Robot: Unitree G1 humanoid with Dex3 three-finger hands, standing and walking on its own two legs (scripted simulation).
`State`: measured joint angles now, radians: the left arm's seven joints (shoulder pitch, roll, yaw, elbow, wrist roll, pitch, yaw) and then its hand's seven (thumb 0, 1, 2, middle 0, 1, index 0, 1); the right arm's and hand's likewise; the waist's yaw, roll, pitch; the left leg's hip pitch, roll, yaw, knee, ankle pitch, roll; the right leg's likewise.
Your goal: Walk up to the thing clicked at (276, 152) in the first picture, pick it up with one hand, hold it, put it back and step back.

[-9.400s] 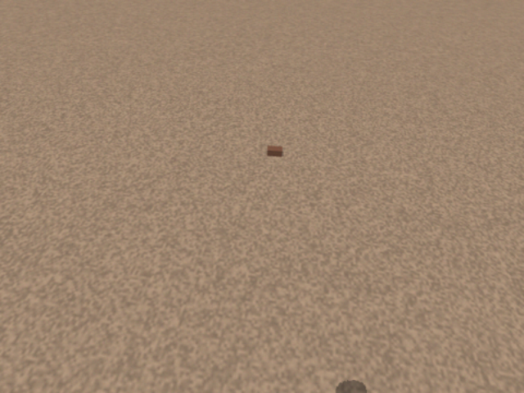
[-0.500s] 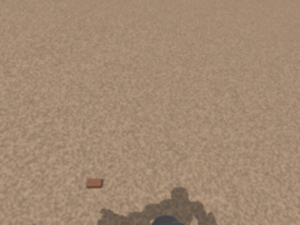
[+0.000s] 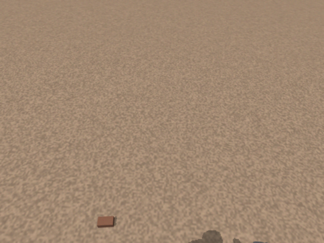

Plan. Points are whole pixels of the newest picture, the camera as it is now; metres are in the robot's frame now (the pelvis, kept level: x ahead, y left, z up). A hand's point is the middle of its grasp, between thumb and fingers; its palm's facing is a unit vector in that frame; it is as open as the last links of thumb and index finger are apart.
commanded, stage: walk up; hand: left
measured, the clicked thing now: (105, 221) +0.40 +0.27 -0.76
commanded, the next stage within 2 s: none
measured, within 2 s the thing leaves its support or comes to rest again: neither
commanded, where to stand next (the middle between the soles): +0.02 +0.01 m, yaw +3 degrees
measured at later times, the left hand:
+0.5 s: hand out of the picture +0.09 +0.25 -0.15, palm faces -0.02 -0.94 -0.34, open 7.4 cm
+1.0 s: hand out of the picture +0.09 +0.25 -0.15, palm faces -0.03 -0.94 -0.34, open 7.4 cm
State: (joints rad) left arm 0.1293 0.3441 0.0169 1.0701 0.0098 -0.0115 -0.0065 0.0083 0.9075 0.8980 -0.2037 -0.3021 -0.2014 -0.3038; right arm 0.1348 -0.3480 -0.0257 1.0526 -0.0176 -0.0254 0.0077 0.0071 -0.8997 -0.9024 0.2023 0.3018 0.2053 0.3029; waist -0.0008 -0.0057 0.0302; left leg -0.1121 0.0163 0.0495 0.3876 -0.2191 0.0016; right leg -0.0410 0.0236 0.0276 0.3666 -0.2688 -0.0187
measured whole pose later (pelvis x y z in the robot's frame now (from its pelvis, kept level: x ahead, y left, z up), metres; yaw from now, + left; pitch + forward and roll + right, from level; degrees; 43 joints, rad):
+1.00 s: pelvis +0.00 +0.00 +0.00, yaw -1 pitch -3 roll +1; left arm 0.13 0.36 0.03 1.09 0.02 0.00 -0.02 0.01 0.91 0.90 -0.20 -0.30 -0.20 -0.30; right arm 0.14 -0.35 -0.04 1.08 -0.02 -0.04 0.01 0.01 -0.90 -0.90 0.20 0.30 0.21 0.30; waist 0.00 -0.02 0.05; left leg -0.10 0.01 0.07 0.37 -0.22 0.01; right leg -0.08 0.01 0.04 0.44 -0.33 -0.04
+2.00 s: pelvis -0.01 -0.02 -0.03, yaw +2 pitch -4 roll +0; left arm 0.23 0.44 0.08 0.93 0.02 0.00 -0.04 0.01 0.91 0.90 -0.20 -0.30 -0.20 -0.30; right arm 0.31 -0.44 -0.07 0.87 -0.02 -0.04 -0.02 0.00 -0.89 -0.90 0.21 0.30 0.21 0.30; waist -0.01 -0.03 0.12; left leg -0.26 0.09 -0.04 0.72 -0.40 -0.04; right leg -0.32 -0.04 0.00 0.71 -0.35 -0.02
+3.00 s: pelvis +0.01 -0.04 -0.01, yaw +3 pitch -4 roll +1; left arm 0.35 0.36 0.03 0.90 0.01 -0.08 0.01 0.01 0.90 0.90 -0.21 -0.30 -0.21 -0.30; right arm 0.25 -0.47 -0.08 0.89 0.00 0.01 0.00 0.01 -0.90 -0.90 0.20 0.30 0.20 0.30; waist 0.02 0.05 0.14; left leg -0.54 -0.03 -0.13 1.00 -0.33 0.01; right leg -0.12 0.01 -0.07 0.55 -0.35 -0.05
